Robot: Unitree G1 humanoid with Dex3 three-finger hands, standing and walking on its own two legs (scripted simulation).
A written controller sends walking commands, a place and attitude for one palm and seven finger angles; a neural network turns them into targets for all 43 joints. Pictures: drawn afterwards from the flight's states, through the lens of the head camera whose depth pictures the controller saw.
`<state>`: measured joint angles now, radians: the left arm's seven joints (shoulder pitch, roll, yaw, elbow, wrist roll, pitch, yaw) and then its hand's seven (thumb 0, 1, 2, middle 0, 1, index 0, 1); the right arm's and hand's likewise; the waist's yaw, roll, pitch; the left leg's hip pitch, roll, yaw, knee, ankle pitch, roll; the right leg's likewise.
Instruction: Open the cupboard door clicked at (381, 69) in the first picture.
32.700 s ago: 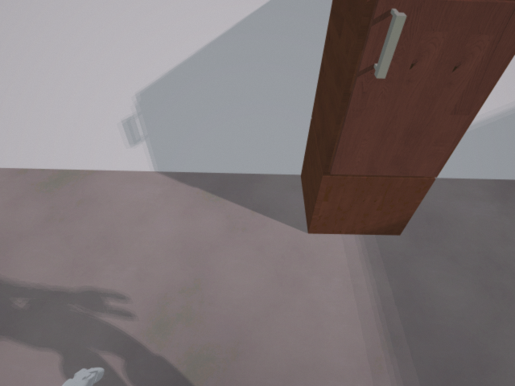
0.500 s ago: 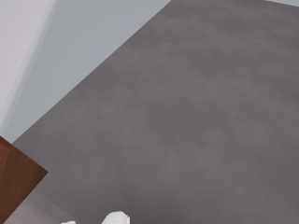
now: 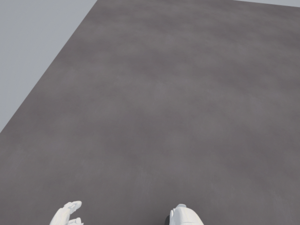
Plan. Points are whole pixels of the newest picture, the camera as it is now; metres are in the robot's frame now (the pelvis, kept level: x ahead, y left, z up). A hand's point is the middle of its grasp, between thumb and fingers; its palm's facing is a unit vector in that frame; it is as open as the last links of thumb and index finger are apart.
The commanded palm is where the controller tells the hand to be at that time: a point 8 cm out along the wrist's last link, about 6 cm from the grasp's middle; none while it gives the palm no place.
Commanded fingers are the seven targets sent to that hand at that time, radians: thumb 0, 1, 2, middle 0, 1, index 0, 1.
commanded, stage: walk to a spot facing it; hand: left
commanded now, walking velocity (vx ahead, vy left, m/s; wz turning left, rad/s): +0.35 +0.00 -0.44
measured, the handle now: out of the picture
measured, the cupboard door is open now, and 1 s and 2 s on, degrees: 40 40 40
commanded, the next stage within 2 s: turn to face it in 0.62 s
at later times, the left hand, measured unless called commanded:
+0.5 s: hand (108, 184) +0.26 +0.14 -0.18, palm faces -0.09 -0.98 -0.18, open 7.3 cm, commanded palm none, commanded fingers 0.00 0.90 0.90 -0.20 -0.30 -0.20 -0.30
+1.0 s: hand (141, 107) +0.60 +0.04 -0.17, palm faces -0.18 -0.97 -0.19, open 7.4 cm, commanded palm none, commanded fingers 0.00 0.90 0.90 -0.20 -0.30 -0.20 -0.30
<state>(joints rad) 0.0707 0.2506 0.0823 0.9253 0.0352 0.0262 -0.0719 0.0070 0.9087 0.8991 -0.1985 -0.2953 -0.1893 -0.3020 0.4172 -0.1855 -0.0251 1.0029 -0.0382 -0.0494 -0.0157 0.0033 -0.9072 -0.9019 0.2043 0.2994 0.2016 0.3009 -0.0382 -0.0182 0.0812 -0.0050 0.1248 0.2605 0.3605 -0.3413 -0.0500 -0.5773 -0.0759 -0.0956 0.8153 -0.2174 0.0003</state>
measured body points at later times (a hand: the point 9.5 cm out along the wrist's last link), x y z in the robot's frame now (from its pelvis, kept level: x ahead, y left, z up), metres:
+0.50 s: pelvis +0.24 -0.05 +0.00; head +0.27 -0.04 +0.45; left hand +0.27 +0.19 -0.16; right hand +0.32 -0.29 -0.13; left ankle +0.35 +0.07 -0.72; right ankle +0.15 -0.12 -0.74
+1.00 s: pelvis +0.44 -0.11 -0.02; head +0.47 -0.11 +0.43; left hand +0.61 +0.10 -0.15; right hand +0.33 -0.32 -0.17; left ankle +0.38 +0.02 -0.69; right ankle +0.46 -0.24 -0.74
